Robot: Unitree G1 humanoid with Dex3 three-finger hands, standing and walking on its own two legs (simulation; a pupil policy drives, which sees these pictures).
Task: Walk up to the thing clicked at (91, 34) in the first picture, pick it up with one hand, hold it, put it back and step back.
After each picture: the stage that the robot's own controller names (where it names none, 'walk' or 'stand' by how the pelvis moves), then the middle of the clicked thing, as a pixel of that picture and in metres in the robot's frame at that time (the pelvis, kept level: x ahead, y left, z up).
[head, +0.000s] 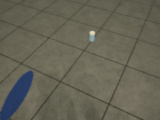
stand; (92, 36) +1.60 -0.08 -0.72
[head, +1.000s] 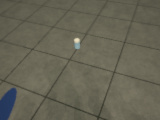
walk; (77, 43) +1.46 +0.22 -0.71
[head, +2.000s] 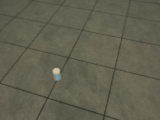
walk; (56, 74) +0.93 +0.31 -0.71
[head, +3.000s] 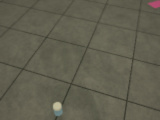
walk; (57, 109) +0.57 +0.20 -0.69
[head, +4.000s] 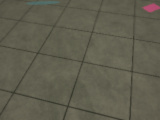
stand; out of the picture +0.36 +0.21 -0.70
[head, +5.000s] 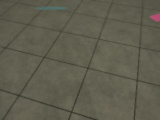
stand; out of the picture +0.35 +0.19 -0.72
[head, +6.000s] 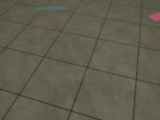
stand; out of the picture +0.36 +0.20 -0.73
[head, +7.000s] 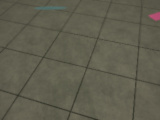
stand; out of the picture +0.35 +0.20 -0.73
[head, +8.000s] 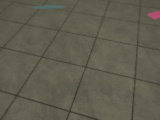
stand; out of the picture +0.35 +0.20 -0.73
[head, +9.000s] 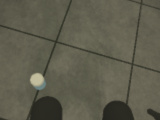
go down; (38, 81) +0.41 +0.23 -0.43
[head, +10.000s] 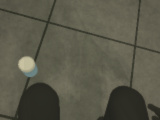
go down; (28, 67) +0.43 +0.25 -0.31
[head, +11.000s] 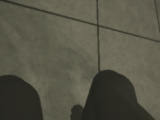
close in; out of the picture +0.40 +0.29 -0.22
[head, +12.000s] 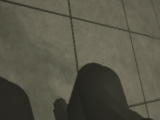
close; out of the picture +0.40 +0.30 -0.22
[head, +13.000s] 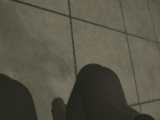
lift; out of the picture +0.39 +0.29 -0.22
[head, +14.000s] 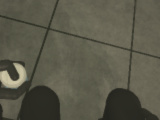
lift; (15, 80) +0.33 +0.24 -0.08
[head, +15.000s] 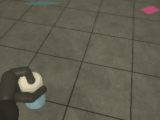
hold; (33, 91) +0.33 +0.18 +0.04
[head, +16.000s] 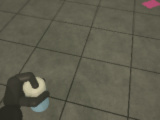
hold; (37, 95) +0.33 +0.17 -0.01
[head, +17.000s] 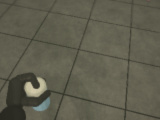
crouch; (38, 94) +0.33 +0.17 -0.03
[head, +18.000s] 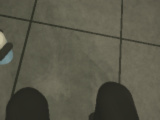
lower; out of the picture +0.46 +0.24 -0.10
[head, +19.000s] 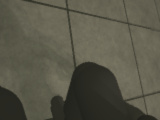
lower; out of the picture +0.42 +0.31 -0.22
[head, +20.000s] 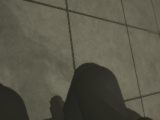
lower; out of the picture +0.42 +0.31 -0.22
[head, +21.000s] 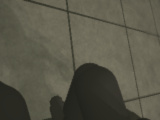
lower; out of the picture +0.41 +0.31 -0.23
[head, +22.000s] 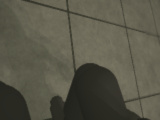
lower; out of the picture +0.41 +0.31 -0.23
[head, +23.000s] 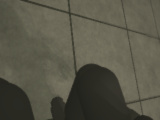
open; out of the picture +0.41 +0.30 -0.23
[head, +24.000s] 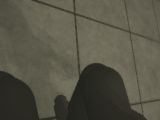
stand; out of the picture +0.41 +0.29 -0.23
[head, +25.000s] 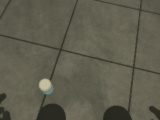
walk; (46, 86) +0.43 +0.21 -0.47
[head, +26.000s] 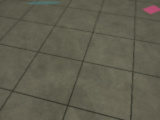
stand; out of the picture +0.38 +0.19 -0.67
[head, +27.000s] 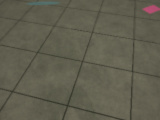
stand; out of the picture +0.38 +0.19 -0.67
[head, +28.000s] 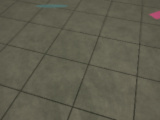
stand; out of the picture +0.39 +0.18 -0.71
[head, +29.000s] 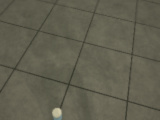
walk; (57, 114) +0.44 +0.14 -0.70
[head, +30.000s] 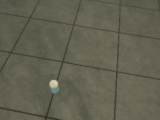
walk; (54, 86) +0.64 +0.22 -0.70
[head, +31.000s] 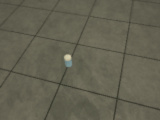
stand; (68, 60) +0.99 +0.21 -0.70
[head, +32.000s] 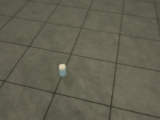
stand; (62, 70) +1.00 +0.22 -0.71
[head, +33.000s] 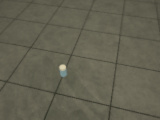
stand; (63, 70) +1.02 +0.22 -0.73
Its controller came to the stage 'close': yes
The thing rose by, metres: 0.71
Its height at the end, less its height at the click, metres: +0.00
